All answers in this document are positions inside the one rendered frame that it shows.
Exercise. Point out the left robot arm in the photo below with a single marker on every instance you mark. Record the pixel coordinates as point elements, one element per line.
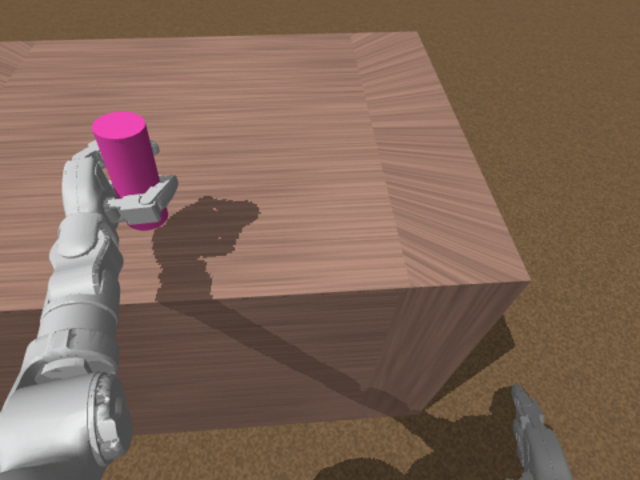
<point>66,416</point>

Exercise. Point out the can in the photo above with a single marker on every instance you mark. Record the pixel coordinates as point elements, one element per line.
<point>124,143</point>

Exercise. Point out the left robot hand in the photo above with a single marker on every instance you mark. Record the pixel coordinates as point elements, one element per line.
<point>85,188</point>

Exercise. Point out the right robot hand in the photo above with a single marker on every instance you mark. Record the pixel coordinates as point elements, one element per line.
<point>538,448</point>

